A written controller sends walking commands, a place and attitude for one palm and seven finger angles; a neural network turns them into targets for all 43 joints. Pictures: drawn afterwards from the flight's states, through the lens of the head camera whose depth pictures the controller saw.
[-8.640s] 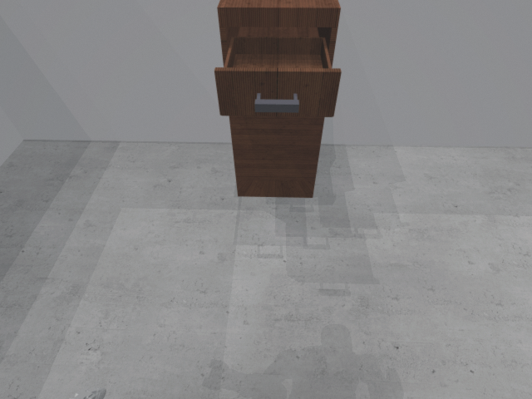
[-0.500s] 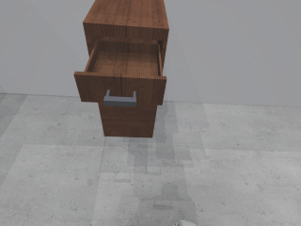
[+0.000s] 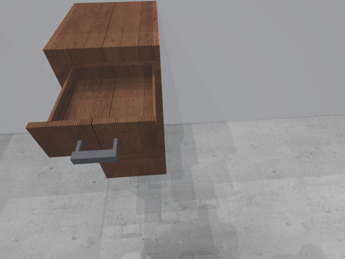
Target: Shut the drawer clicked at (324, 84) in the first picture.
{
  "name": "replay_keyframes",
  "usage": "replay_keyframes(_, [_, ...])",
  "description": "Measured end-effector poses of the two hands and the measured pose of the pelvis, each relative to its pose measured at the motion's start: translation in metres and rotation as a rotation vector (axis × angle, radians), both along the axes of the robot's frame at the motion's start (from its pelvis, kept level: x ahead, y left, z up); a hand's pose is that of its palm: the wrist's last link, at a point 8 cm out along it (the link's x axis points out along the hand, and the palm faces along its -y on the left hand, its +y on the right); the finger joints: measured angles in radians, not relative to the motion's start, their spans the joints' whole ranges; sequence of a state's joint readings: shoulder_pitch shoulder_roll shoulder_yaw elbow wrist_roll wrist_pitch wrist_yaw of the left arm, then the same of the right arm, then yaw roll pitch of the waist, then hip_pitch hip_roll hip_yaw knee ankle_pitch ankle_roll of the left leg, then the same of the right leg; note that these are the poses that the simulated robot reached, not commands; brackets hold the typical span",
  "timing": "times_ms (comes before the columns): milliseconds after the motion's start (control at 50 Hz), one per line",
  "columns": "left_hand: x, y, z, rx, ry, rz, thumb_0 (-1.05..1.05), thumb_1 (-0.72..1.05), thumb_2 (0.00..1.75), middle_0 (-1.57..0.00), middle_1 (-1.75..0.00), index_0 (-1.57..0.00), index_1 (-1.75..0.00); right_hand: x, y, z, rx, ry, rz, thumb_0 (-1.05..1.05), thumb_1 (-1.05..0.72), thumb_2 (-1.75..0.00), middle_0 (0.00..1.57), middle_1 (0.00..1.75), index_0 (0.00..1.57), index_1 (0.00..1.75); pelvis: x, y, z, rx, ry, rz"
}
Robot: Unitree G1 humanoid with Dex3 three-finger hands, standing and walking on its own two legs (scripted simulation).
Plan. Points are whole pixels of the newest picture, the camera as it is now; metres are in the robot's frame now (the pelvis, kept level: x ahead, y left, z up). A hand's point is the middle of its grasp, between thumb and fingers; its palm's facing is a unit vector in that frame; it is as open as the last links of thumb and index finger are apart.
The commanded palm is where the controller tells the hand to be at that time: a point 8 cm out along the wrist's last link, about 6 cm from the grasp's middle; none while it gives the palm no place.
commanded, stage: take the last steps up to it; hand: left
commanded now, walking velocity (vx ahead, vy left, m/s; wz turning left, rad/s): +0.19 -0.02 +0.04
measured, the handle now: (96, 149) +0.40 +0.23 -0.01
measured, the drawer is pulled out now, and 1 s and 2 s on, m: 0.30 0.30 0.30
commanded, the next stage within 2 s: come to a stop and stand still in 0.14 s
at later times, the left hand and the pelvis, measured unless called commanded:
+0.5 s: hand out of the picture +0.09 +0.20 -0.18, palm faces +0.06 -0.99 -0.16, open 7.3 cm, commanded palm none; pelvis +0.10 +0.03 +0.01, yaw -1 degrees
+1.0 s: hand out of the picture +0.10 +0.15 -0.14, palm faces +0.07 -0.95 -0.29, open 7.3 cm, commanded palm none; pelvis +0.06 -0.04 +0.01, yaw +0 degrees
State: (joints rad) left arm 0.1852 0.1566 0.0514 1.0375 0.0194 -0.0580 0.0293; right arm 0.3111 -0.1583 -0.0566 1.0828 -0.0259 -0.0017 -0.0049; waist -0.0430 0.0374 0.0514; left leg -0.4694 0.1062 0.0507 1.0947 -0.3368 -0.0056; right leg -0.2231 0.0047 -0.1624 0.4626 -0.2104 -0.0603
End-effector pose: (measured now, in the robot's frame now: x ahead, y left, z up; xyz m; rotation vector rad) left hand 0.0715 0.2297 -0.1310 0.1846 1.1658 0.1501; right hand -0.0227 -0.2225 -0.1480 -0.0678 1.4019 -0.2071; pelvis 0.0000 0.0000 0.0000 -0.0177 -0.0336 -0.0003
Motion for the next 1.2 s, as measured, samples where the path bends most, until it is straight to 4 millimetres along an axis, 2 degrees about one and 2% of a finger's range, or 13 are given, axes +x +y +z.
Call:
replay_keyframes(80, [-0.013, 0.004, -0.004, -0.014, 0.079, 0.028, -0.01, 0.95, 0.90, -0.21, -0.30, -0.20, -0.30, 0.074, -0.007, 0.010, -0.032, -0.125, 0.048, 0.01, -0.93, -0.90, 0.20, 0.30, 0.20, 0.30, 0.022, 0.002, 0.003, -0.008, 0.003, 0.002])
replay_keyframes(180, [-0.033, 0.008, -0.019, -0.067, 0.186, 0.089, 0.00, 0.93, 0.90, -0.20, -0.30, -0.20, -0.30, 0.147, -0.001, 0.022, -0.068, -0.213, 0.120, 0.01, -0.93, -0.90, 0.20, 0.30, 0.20, 0.30, 0.054, 0.014, 0.001, -0.023, -0.002, 0.003])
replay_keyframes(240, [-0.043, 0.011, -0.032, -0.100, 0.261, 0.119, 0.00, 0.92, 0.90, -0.20, -0.30, -0.20, -0.30, 0.180, 0.012, 0.023, -0.088, -0.252, 0.151, 0.01, -0.92, -0.90, 0.20, 0.30, 0.20, 0.30, 0.074, 0.024, -0.006, -0.023, -0.009, 0.002])
replay_keyframes(300, [-0.041, 0.014, -0.033, -0.111, 0.325, 0.115, 0.00, 0.92, 0.90, -0.20, -0.30, -0.20, -0.30, 0.194, 0.026, 0.025, -0.087, -0.258, 0.158, 0.01, -0.92, -0.90, 0.20, 0.30, 0.20, 0.30, 0.087, 0.031, -0.005, -0.010, -0.013, -0.011])
replay_keyframes(360, [-0.028, 0.016, -0.026, -0.108, 0.337, 0.110, 0.00, 0.92, 0.90, -0.20, -0.30, -0.20, -0.30, 0.195, 0.032, 0.028, -0.096, -0.230, 0.128, 0.00, -0.93, -0.90, 0.20, 0.30, 0.20, 0.30, 0.097, 0.035, 0.002, -0.006, -0.010, -0.012])
replay_keyframes(440, [-0.005, 0.017, -0.021, -0.094, 0.320, 0.099, 0.00, 0.91, 0.90, -0.20, -0.30, -0.20, -0.30, 0.192, 0.025, 0.030, -0.113, -0.181, 0.111, -0.01, -0.96, -0.90, 0.20, 0.30, 0.21, 0.30, 0.103, 0.033, 0.007, -0.003, -0.001, -0.014])
replay_keyframes(540, [0.024, 0.016, -0.018, -0.053, 0.269, 0.085, 0.00, 0.91, 0.90, -0.20, -0.30, -0.20, -0.30, 0.178, 0.009, 0.027, -0.106, -0.124, 0.084, -0.01, -0.95, -0.90, 0.20, 0.30, 0.21, 0.30, 0.102, 0.018, 0.008, -0.001, 0.006, -0.014])
replay_keyframes(620, [0.045, 0.008, -0.012, -0.008, 0.211, 0.062, 0.00, 0.91, 0.90, -0.20, -0.30, -0.20, -0.30, 0.163, -0.009, 0.017, -0.076, -0.098, 0.060, 0.00, -0.93, -0.90, 0.20, 0.30, 0.21, 0.30, 0.096, 0.000, 0.005, 0.009, 0.005, -0.018])
replay_keyframes(720, [0.059, -0.013, -0.005, 0.061, 0.120, 0.026, 0.00, 0.91, 0.90, -0.20, -0.30, -0.20, -0.30, 0.142, -0.034, -0.011, -0.005, -0.080, 0.025, 0.00, -0.92, -0.90, 0.20, 0.30, 0.20, 0.30, 0.087, -0.027, -0.008, 0.045, 0.003, -0.025])
replay_keyframes(820, [0.054, -0.035, 0.014, 0.068, 0.093, 0.017, 0.00, 0.91, 0.90, -0.20, -0.30, -0.20, -0.30, 0.123, -0.047, -0.014, 0.036, -0.043, 0.022, 0.01, -0.91, -0.90, 0.20, 0.30, 0.20, 0.30, 0.077, -0.039, 0.002, 0.062, -0.001, -0.020])
replay_keyframes(920, [0.040, -0.040, 0.024, 0.076, 0.075, 0.047, 0.00, 0.92, 0.90, -0.21, -0.30, -0.20, -0.30, 0.107, -0.055, -0.008, 0.045, -0.025, 0.042, 0.01, -0.91, -0.90, 0.20, 0.30, 0.20, 0.30, 0.069, -0.044, 0.009, 0.077, 0.006, -0.012])
replay_keyframes(1060, [0.001, -0.029, 0.020, 0.054, 0.118, 0.095, 0.00, 0.91, 0.90, -0.21, -0.30, -0.20, -0.30, 0.101, -0.057, 0.003, 0.008, -0.017, 0.086, 0.01, -0.91, -0.90, 0.20, 0.30, 0.20, 0.30, 0.058, -0.036, 0.012, 0.079, 0.015, -0.001])
replay_keyframes(1200, [-0.041, 0.000, -0.007, -0.007, 0.226, 0.130, 0.00, 0.91, 0.90, -0.21, -0.30, -0.20, -0.30, 0.111, -0.031, 0.011, -0.064, -0.094, 0.113, 0.01, -0.91, -0.90, 0.20, 0.30, 0.20, 0.30, 0.051, -0.005, 0.001, 0.020, 0.026, -0.006])
